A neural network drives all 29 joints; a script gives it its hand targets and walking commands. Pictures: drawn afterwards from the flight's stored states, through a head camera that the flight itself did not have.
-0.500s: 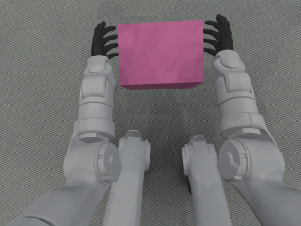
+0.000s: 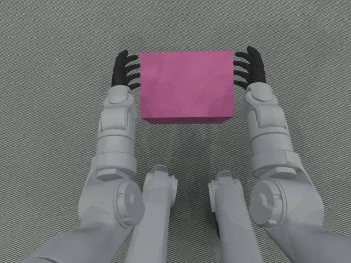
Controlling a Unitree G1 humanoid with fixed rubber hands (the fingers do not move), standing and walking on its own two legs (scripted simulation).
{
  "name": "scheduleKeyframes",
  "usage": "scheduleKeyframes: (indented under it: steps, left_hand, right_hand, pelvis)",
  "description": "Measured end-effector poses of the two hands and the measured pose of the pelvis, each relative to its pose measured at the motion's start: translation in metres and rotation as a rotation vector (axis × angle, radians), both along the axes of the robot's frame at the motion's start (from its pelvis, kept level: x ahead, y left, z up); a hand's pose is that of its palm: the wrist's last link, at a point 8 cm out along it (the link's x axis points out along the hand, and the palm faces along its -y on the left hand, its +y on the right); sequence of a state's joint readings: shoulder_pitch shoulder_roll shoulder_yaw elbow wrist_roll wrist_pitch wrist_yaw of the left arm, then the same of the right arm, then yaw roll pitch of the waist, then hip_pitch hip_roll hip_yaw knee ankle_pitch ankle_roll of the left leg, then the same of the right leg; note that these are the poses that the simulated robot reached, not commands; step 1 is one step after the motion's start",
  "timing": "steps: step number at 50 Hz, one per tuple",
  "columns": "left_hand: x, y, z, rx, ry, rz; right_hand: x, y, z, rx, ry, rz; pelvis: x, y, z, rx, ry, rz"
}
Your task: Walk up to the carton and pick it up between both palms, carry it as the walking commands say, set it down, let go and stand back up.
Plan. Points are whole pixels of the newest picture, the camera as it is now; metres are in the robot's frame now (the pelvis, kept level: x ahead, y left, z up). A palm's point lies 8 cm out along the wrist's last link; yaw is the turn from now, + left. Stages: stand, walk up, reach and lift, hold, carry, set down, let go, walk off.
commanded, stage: reach and lift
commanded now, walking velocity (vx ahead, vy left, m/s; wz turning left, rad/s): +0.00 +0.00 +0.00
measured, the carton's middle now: (186, 93) +0.49 +0.04 -0.15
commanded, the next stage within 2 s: none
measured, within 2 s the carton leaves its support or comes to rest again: neither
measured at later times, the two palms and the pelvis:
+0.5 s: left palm (110, 81) +0.45 +0.18 +0.01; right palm (267, 79) +0.47 -0.10 +0.01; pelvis +0.01 +0.00 +0.06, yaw +0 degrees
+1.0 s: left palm (93, 73) +0.43 +0.18 +0.08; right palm (292, 69) +0.45 -0.11 +0.08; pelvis +0.04 +0.00 +0.12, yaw +1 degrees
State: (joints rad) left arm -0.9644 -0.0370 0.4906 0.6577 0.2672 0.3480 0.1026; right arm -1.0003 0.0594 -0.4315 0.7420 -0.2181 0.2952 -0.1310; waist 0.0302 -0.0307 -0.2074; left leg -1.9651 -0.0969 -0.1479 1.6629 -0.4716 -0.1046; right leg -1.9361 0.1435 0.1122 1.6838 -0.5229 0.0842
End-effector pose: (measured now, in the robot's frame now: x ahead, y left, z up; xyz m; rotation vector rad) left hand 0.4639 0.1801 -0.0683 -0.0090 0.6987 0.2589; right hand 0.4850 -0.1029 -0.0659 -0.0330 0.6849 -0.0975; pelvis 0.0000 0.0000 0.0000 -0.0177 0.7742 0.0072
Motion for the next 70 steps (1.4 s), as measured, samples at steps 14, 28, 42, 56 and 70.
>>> scheduleKeyframes:
  steps: [14,28,42,56,70]
  left_hand:
    - [-0.009,0.000,0.042,0.007,-0.005,0.011]
    - [-0.018,-0.002,0.083,0.006,-0.011,0.008]
    - [-0.028,-0.004,0.126,0.003,-0.012,0.012]
    - [-0.039,-0.006,0.168,-0.007,-0.012,0.014]
    - [-0.052,-0.008,0.210,-0.024,-0.010,0.004]
  right_hand:
    - [-0.010,0.001,0.041,-0.005,-0.002,-0.006]
    - [-0.020,0.000,0.082,-0.012,-0.004,-0.012]
    - [-0.029,-0.003,0.124,-0.005,-0.001,-0.005]
    - [-0.039,-0.006,0.166,0.002,0.001,-0.006]
    - [-0.050,-0.009,0.209,0.004,0.004,-0.004]
  pelvis:
    - [0.006,0.001,0.031,-0.002,-0.042,0.005]
    - [0.015,0.003,0.064,0.000,-0.092,0.010]
    - [0.029,0.003,0.101,0.005,-0.152,0.012]
    - [0.043,0.002,0.141,0.011,-0.221,0.011]
    - [0.055,0.002,0.181,0.012,-0.308,0.012]
